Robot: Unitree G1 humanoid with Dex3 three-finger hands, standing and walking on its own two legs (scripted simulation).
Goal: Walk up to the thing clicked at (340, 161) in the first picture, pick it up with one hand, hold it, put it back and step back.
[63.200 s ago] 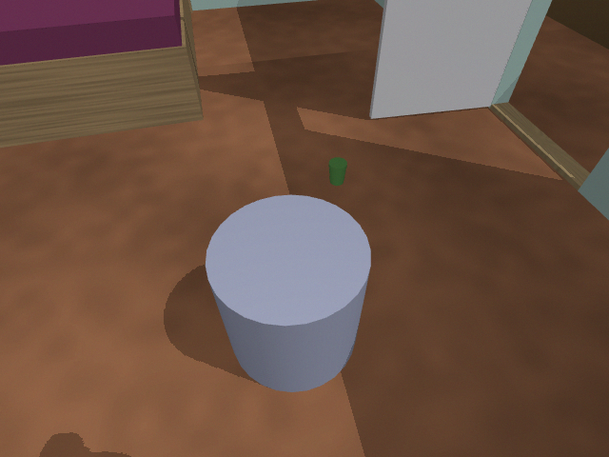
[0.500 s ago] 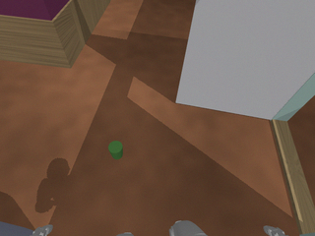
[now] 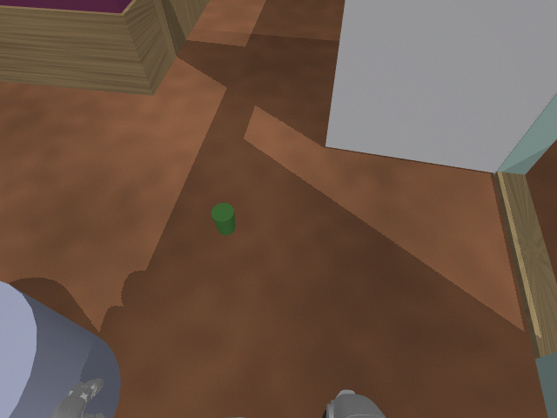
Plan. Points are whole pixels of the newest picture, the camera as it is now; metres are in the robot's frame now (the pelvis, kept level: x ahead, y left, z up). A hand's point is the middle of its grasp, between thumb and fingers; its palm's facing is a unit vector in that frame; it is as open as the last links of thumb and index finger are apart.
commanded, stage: step back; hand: left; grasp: from above
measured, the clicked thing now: (224, 220) +0.87 +0.24 -0.69
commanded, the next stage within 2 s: stand in 1.48 s
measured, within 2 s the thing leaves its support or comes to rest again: neither
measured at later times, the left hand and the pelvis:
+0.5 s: hand out of the picture -0.09 +0.25 -0.12, palm faces -0.03 -0.90 -0.43, open 7.4 cm; pelvis -0.15 -0.02 +0.01, yaw -3 degrees
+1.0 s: hand out of the picture -0.09 +0.25 -0.13, palm faces +0.04 -0.92 -0.38, open 7.4 cm; pelvis -0.15 -0.02 +0.02, yaw +1 degrees
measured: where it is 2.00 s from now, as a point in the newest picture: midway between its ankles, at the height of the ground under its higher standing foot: outside the picture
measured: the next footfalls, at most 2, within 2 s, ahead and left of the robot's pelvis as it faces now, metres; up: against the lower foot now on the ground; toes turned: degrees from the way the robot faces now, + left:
right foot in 0.30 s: -0.09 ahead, -0.13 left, +0.00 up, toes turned +0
left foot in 0.60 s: -0.06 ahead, +0.13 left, +0.00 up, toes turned +1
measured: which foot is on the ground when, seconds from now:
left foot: down 0.00-0.32, up 0.34-0.58, down 0.60-1.00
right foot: down 0.00-0.02, up 0.04-0.28, down 0.30-1.00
